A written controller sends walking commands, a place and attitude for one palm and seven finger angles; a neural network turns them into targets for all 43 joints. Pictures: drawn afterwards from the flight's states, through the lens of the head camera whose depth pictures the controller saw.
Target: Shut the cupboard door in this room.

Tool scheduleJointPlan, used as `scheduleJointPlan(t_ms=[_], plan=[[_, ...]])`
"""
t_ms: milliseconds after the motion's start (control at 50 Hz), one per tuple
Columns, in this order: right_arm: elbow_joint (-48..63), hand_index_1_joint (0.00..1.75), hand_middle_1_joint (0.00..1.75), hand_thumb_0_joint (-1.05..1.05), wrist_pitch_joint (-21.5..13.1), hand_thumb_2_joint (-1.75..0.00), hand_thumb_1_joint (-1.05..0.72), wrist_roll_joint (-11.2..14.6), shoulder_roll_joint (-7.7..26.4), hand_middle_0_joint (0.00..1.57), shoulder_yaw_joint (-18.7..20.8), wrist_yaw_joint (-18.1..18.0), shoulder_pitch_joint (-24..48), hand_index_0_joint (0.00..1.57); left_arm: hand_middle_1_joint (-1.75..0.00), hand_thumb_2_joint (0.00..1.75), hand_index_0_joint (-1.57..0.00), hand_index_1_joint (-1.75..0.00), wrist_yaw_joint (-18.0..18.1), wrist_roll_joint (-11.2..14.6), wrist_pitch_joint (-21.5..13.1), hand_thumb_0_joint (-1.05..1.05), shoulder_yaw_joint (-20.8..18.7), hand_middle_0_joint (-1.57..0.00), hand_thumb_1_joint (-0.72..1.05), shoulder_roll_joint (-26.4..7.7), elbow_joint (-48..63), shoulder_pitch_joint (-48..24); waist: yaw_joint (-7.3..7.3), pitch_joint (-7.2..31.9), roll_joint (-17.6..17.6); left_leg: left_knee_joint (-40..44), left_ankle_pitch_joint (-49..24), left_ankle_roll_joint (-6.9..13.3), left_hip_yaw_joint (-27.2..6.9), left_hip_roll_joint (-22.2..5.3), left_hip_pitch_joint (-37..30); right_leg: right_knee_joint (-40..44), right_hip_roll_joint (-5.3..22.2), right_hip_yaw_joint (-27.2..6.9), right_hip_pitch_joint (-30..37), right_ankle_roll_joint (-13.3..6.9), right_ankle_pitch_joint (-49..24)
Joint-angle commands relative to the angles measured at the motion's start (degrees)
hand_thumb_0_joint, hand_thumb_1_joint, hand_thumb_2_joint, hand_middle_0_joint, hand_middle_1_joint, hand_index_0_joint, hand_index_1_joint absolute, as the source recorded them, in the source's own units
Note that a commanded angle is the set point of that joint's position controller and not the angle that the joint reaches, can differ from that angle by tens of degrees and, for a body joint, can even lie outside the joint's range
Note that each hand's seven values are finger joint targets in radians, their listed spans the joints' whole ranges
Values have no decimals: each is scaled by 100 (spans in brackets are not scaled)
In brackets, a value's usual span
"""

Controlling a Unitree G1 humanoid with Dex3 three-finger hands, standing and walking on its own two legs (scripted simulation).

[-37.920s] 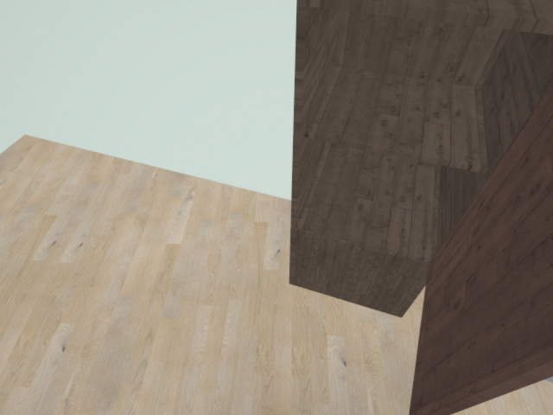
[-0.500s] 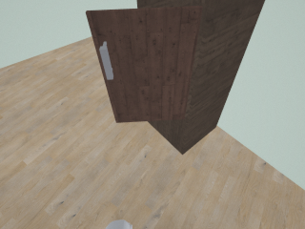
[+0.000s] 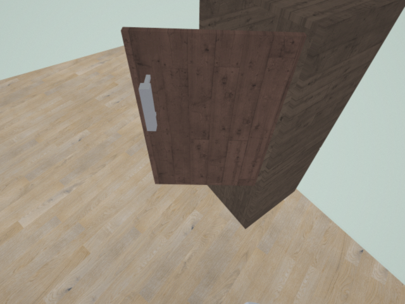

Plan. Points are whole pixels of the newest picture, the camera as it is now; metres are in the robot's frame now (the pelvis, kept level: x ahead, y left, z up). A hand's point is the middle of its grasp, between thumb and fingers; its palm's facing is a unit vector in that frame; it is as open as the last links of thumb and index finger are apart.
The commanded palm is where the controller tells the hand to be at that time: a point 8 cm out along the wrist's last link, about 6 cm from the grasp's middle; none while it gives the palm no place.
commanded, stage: come to a stop and stand still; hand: left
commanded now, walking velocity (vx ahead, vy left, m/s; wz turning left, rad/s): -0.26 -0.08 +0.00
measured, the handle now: (150, 103) +0.55 +0.19 +0.07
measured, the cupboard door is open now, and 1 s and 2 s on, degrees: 53 53 53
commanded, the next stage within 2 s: look again from close up in 1.38 s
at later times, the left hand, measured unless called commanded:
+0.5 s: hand out of the picture +0.10 +0.17 -0.18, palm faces +0.11 -0.97 -0.20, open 7.3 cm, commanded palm none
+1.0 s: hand out of the picture -0.02 +0.12 -0.17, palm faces +0.06 -0.98 -0.17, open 7.3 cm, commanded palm none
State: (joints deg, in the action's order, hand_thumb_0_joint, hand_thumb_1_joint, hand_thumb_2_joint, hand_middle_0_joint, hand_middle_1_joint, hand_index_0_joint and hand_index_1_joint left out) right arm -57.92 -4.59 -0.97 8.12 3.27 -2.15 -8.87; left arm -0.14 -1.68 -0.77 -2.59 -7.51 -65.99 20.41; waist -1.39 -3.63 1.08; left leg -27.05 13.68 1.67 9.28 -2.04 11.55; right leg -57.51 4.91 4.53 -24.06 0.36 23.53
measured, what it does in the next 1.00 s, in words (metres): steps on the spot: right foot, then right foot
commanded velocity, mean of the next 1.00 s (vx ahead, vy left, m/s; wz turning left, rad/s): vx -0.04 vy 0.00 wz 0.00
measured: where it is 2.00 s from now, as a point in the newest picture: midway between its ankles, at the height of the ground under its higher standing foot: outside the picture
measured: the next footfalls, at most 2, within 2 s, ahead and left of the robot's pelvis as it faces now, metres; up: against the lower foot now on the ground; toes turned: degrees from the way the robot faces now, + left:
right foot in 0.16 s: +0.14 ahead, -0.16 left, +0.00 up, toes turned -6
right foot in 0.84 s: +0.01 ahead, -0.15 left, +0.00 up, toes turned -2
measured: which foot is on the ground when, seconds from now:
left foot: down 0.00-1.00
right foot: up 0.00-0.14, down 0.16-0.50, up 0.52-0.82, down 0.84-1.00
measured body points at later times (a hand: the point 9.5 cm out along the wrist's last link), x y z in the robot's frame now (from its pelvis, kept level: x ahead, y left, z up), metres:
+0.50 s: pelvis +0.02 -0.02 -0.01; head +0.06 -0.01 +0.44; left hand +0.09 +0.22 -0.16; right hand +0.04 -0.25 -0.17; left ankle +0.01 +0.08 -0.74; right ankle +0.10 -0.16 -0.74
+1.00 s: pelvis -0.01 -0.04 +0.00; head +0.00 -0.05 +0.45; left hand -0.03 +0.17 -0.16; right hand -0.02 -0.25 -0.16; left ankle +0.01 +0.08 -0.74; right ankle -0.03 -0.15 -0.74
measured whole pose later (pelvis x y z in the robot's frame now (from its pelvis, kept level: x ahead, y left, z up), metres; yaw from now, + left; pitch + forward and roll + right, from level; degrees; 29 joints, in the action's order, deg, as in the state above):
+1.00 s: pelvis -0.01 -0.04 +0.00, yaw +2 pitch -2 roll +0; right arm -65.7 -0.1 -1.0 7.6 1.4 -1.6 -17.0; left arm 1.5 -0.8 0.4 -0.4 -6.2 -65.3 17.1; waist 1.4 -1.9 -1.1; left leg -24.7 11.0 -0.1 7.2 -3.0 11.7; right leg -25.1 0.7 3.8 -7.6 -0.8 15.7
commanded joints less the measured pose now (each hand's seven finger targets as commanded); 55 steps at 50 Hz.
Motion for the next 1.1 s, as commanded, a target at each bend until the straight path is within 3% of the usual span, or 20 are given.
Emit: scheduleJointPlan(t_ms=[0,80,100,140,160,220,320,360,420,440,460,480,520,560,740,780,820,840,880,1080], plan=[[-53,30,30,0,120,-90,-90,-76,646,20,31,15,-568,20,-30,90,-20,-30,11,19,-24,0,2,-20,90,-26,444,119,54,-29,-802,1287,-1409,725,-892,-1451,395,1018,212,6,208,163,-481],[-69,30,30,0,238,-90,-90,-53,730,20,-11,-6,-341,20,-30,90,-20,-30,71,35,-20,0,43,-20,90,-174,390,386,-192,200,-661,412,-1427,332,-687,-1041,512,2814,-37,227,1345,264,-1584],[-110,30,30,0,263,-90,-90,-19,626,20,-11,10,-414,20,-30,90,-20,-30,104,22,-62,0,21,-20,90,-456,346,434,-197,291,-249,91,-814,30,-542,-750,442,3319,160,-35,1556,263,-2175],[-146,30,30,0,379,-90,-90,53,330,20,-63,70,-832,20,-30,90,-20,-30,137,34,-117,0,-23,-20,90,-1110,463,49,86,477,749,-302,815,-352,-328,-132,489,3616,1318,-1191,1396,-361,-3295],[-217,30,30,0,437,-90,-90,49,351,20,-44,89,-986,20,-30,90,-20,-30,136,42,-70,0,-36,-20,90,-1228,587,-199,165,372,347,-271,736,-330,-397,-98,143,3675,1411,-947,1049,-466,-3313],[-412,30,30,0,531,-90,-90,27,375,20,-39,62,-1144,20,-30,90,-20,-30,203,84,-32,0,-82,-20,90,-1172,659,-598,148,423,966,-525,354,-383,-433,-187,19,3548,1235,-862,1062,-565,-3687],[-274,30,30,0,617,-90,-90,16,456,20,42,34,-1007,20,-30,90,-20,-30,302,28,73,0,-278,-20,90,-1324,730,-521,-139,570,1031,-1472,1571,-449,-519,-99,834,3331,1739,-1183,1830,-1096,-5481],[-209,30,30,0,630,-90,-90,34,429,20,69,37,-1057,20,-30,90,-20,-30,326,7,114,0,-340,-20,90,-1325,808,-667,-111,749,1029,-1476,1584,-443,-602,-89,855,3268,1749,-1069,1958,-1179,-5379],[-281,30,30,0,561,-90,-90,29,359,20,63,69,-1417,20,-30,90,-20,-30,302,37,175,0,-336,-20,90,-1228,960,-1066,186,904,864,-38,199,-421,-432,-55,-124,2933,1366,-724,1262,-707,-3871],[-293,30,30,0,511,-90,-90,-2,466,20,76,74,-1522,20,-30,90,-20,-30,276,73,210,0,-290,-20,90,-1025,1015,-1093,235,865,403,493,-336,-317,-691,-321,-587,2584,968,-448,710,-402,-2694],[-189,30,30,0,463,-90,-90,-58,777,20,130,69,-1411,20,-30,90,-20,-30,241,78,268,0,-207,-20,90,-644,1117,-1073,198,642,-1099,1130,-930,26,-1899,-1261,-319,2002,213,52,186,17,-707],[-5,30,30,0,473,-90,-90,-96,1016,20,164,34,-1089,20,-30,90,-20,-30,248,77,315,0,-157,-20,90,-496,1183,-1202,217,278,-1726,1575,-1049,476,-2304,-1777,399,1324,-101,-97,34,145,574],[20,30,30,0,397,-90,-90,-76,738,20,58,-39,-666,20,-30,90,-20,-30,239,29,377,0,-165,-20,90,-601,990,-1126,99,38,-1258,1748,-248,569,-1975,-1583,731,574,-61,-750,152,60,307],[23,30,30,0,352,-90,-90,-84,628,20,7,-62,-586,20,-30,90,-20,-30,158,5,310,0,-133,-20,90,-549,816,-868,44,-20,-692,1606,163,566,-1829,-1379,421,403,-145,-667,-57,48,-95],[-314,30,30,0,372,-90,-90,-89,880,20,107,-53,-1069,20,-30,90,-20,-30,102,61,222,0,37,-20,90,-322,632,-618,350,252,-813,1344,-235,682,-1767,-1503,-625,2331,-146,-208,444,120,158],[-369,30,30,0,374,-90,-90,-46,837,20,66,-35,-989,20,-30,90,-20,-30,116,77,149,0,56,-20,90,-294,463,-217,156,312,-681,933,-493,435,-1455,-1232,-335,3523,-189,-103,1205,86,-820],[-361,30,30,0,374,-90,-90,34,494,20,4,-11,-967,20,-30,90,-20,-30,185,61,74,0,62,-20,90,-520,326,-24,173,173,123,373,-190,-44,-853,-631,219,4173,322,-853,1597,-107,-1180],[-360,30,30,0,373,-90,-90,35,331,20,-72,9,-920,20,-30,90,-20,-30,195,85,48,0,82,-20,90,-644,308,-118,238,60,455,330,-34,-174,-635,-390,134,4267,647,-1079,1289,-290,-1167],[-484,30,30,0,395,-90,-90,-12,291,20,-114,38,-1005,20,-30,90,-20,-30,192,119,-6,0,113,-20,90,-632,339,-265,311,43,610,434,-132,-205,-657,-364,-403,4262,478,-940,730,-295,-693],[-800,30,30,0,365,-90,-90,12,181,20,-189,-14,-1224,20,-30,90,-20,-30,253,134,-15,0,170,-20,90,-352,215,109,177,-328,-93,690,-503,-171,-744,-506,-295,4171,226,-697,960,-173,-1129]])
